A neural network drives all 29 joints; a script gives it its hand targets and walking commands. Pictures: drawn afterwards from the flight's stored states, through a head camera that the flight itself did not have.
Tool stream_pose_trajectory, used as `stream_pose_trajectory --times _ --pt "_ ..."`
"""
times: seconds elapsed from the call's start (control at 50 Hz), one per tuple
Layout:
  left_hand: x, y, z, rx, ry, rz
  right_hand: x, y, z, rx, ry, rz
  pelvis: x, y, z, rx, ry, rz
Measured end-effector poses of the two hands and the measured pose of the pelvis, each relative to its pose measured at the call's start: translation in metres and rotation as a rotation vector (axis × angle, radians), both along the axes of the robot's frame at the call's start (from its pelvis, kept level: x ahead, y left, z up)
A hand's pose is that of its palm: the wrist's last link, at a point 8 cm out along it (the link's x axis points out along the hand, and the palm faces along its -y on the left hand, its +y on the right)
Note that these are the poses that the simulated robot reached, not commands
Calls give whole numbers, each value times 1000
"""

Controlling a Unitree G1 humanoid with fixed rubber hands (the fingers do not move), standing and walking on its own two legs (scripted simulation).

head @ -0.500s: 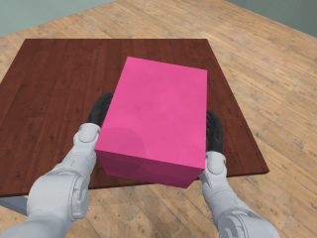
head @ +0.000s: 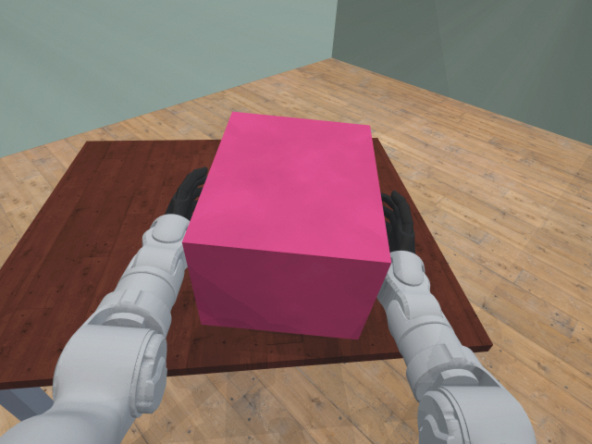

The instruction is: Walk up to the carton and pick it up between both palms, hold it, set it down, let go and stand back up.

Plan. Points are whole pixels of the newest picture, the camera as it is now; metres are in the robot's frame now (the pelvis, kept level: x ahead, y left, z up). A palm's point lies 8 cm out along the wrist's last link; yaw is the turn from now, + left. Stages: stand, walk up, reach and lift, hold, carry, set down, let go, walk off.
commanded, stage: reach and lift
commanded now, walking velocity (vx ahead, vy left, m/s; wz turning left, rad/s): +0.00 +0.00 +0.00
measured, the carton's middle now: (291, 218) +0.43 +0.00 +0.12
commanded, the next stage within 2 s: hold in 1.38 s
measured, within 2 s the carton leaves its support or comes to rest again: neither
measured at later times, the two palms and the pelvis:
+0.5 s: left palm (171, 209) +0.39 +0.16 +0.17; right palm (404, 230) +0.37 -0.15 +0.15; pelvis -0.01 -0.01 +0.00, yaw +0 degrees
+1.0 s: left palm (168, 212) +0.38 +0.16 +0.18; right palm (407, 223) +0.37 -0.15 +0.16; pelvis -0.01 -0.01 +0.00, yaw +0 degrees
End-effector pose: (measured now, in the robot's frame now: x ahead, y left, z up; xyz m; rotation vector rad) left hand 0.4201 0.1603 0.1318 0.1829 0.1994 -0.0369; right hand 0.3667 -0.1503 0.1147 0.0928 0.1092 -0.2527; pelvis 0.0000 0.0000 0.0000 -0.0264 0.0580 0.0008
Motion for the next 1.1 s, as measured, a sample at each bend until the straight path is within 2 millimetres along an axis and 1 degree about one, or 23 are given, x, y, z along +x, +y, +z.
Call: stream_pose_trajectory --times 0.08,0.2,0.28,0.38,0.52,0.7,0.8,0.94,1.1 --pt "-8 2 12 11 22 18 -2 1 10 3 23 20 -1 -1 1 5 -54 3" --pt "-18 6 20 18 50 50 -3 4 17 10 53 53 -6 -3 1 9 -94 4" --pt "-22 8 27 18 54 68 -2 6 21 17 56 68 -8 -4 1 10 -97 4" --pt "-23 4 36 25 53 83 0 3 28 22 58 78 -8 -5 2 11 -102 4" --pt "-28 1 38 30 64 103 1 -2 35 33 68 95 -7 -6 2 13 -110 4" --pt "-37 3 36 23 77 123 -1 0 39 41 80 112 -9 -6 2 13 -120 5" --pt "-38 2 42 21 58 128 -1 -1 45 39 62 115 -9 -6 2 13 -121 5" --pt "-39 2 41 6 73 136 0 -1 47 36 76 121 -9 -6 2 13 -121 5" --pt "-40 2 47 4 60 141 1 -2 52 37 63 123 -9 -6 2 13 -122 5"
